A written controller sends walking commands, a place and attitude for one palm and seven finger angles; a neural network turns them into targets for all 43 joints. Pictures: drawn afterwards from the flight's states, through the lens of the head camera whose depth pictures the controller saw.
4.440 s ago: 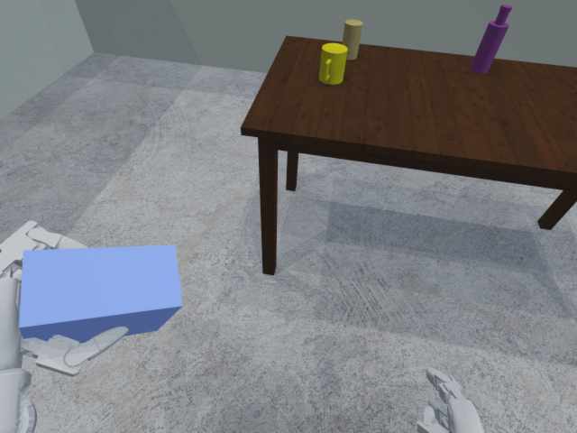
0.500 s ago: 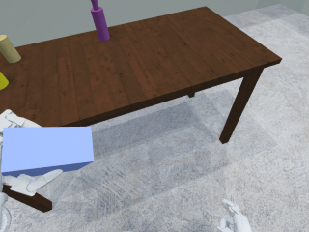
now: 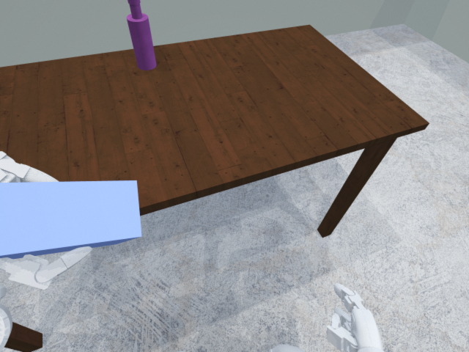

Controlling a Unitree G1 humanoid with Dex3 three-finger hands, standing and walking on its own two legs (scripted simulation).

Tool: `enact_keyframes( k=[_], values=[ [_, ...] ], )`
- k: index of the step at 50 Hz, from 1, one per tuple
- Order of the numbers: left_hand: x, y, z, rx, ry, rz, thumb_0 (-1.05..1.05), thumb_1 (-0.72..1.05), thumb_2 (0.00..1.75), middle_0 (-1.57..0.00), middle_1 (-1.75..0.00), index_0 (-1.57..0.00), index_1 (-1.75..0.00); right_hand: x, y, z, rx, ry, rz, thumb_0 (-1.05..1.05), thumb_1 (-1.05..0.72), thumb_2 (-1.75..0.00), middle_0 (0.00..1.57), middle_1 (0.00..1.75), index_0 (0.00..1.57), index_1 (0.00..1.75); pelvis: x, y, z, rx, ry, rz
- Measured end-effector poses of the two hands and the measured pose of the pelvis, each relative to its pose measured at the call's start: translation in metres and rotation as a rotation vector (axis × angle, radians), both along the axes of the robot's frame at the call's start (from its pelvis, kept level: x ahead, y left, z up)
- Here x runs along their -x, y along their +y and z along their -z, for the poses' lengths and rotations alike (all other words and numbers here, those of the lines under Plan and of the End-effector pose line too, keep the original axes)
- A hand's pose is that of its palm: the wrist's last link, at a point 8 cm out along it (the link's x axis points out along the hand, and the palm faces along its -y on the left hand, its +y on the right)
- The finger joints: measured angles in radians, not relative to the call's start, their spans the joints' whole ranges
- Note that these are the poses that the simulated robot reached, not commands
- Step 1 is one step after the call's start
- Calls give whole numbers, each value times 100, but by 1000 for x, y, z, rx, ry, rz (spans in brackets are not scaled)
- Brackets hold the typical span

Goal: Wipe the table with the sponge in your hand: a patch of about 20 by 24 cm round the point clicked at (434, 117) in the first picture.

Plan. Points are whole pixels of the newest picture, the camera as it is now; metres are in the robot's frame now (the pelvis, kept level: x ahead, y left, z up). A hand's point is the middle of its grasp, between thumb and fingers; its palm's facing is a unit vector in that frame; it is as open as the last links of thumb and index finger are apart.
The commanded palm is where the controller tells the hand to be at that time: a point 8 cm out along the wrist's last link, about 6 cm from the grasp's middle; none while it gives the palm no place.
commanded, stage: take the last steps up to it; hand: left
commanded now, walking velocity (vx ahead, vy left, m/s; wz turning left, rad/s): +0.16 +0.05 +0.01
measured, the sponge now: (89, 219) +0.24 +0.20 +0.16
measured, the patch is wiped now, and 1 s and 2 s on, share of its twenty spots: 0.00 0.00 0.00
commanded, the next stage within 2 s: come to a stop and stand still in 0.20 s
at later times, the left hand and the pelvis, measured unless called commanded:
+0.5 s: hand (77, 197) +0.26 +0.22 +0.17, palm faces +0.37 -0.81 -0.45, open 10.5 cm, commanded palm +0.21 +0.27 +0.19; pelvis +0.05 -0.01 +0.01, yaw +1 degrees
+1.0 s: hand (75, 237) +0.21 +0.20 +0.17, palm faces +0.39 -0.82 -0.42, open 10.5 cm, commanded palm +0.17 +0.25 +0.19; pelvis +0.01 -0.03 +0.00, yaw -1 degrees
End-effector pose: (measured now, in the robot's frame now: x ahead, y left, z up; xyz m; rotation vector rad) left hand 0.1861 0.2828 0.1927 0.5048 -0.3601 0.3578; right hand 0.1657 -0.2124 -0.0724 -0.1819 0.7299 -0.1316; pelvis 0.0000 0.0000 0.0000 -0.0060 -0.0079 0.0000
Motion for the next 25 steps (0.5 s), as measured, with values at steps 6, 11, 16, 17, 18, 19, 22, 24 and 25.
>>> enact_keyframes(
  k=[6, 11, 16, 17, 18, 19, 22, 24, 25],
  values=[
    [-4, -19, -12, -49, 48, 19, -1, -53, 98, -69, -133, -71, -133, -11, 21, 11, -89, 20, -50, 1, -90, -90, 20, 30, 20, 30, -17, -8, -5, 5, 9, 1],
    [-13, -27, -6, -70, 80, -60, -1, -53, 98, -69, -133, -71, -133, -20, 3, 35, -98, 66, -60, 1, -90, -90, 20, 30, 21, 30, -32, -22, 5, -1, -5, -12],
    [-28, -31, 7, 11, 119, -82, -1, -53, 98, -69, -134, -71, -133, -26, -33, 30, -24, 124, -40, 1, -90, -90, 20, 30, 20, 30, -42, -26, -3, -34, -8, -20],
    [-31, -32, 8, 15, 126, -76, -1, -53, 98, -69, -134, -71, -133, -28, -40, 26, -5, 126, -31, 2, -91, -90, 20, 30, 20, 30, -44, -26, -5, -38, -7, -22],
    [-33, -33, 8, 17, 132, -66, -1, -53, 98, -69, -134, -71, -133, -29, -46, 22, 13, 124, -22, 2, -91, -90, 20, 30, 20, 30, -46, -26, -7, -42, -6, -23],
    [-35, -34, 8, 16, 135, -55, -1, -53, 98, -69, -134, -71, -133, -31, -52, 17, 32, 119, -12, 2, -91, -90, 20, 30, 20, 30, -47, -26, -8, -44, -5, -24],
    [-38, -33, 5, 0, 131, -18, -1, -53, 98, -69, -134, -71, -133, -38, -62, 3, 84, 89, 11, 2, -91, -90, 20, 30, 20, 30, -51, -21, -9, -42, -3, -22],
    [-39, -29, 2, -12, 115, 0, -1, -53, 98, -69, -134, -71, -133, -43, -64, -4, 114, 66, 21, 2, -91, -90, 20, 30, 20, 29, -53, -16, -7, -32, -4, -19],
    [-39, -25, 1, -17, 103, 6, -1, -53, 98, -69, -134, -71, -133, -46, -63, -6, 126, 54, 26, 2, -91, -90, 20, 30, 20, 29, -54, -12, -6, -25, -7, -17]
  ],
)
